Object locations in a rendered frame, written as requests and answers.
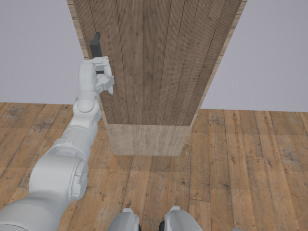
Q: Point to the left robot upper arm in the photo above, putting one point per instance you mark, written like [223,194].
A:
[57,181]

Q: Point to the left robot forearm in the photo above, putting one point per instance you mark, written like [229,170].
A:
[79,135]

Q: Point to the robot left shin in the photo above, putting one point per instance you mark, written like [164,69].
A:
[127,210]

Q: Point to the left robot hand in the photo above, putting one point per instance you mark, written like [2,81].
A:
[88,80]

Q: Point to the handle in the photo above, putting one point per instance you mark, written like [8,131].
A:
[96,49]

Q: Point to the cupboard door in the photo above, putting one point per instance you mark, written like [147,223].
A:
[161,53]

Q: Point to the left robot thigh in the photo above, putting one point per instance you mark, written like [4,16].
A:
[125,221]

